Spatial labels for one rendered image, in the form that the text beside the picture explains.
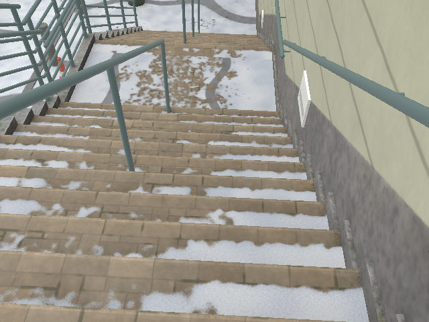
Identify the stairs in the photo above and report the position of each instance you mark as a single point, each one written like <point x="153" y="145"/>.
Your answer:
<point x="199" y="38"/>
<point x="218" y="222"/>

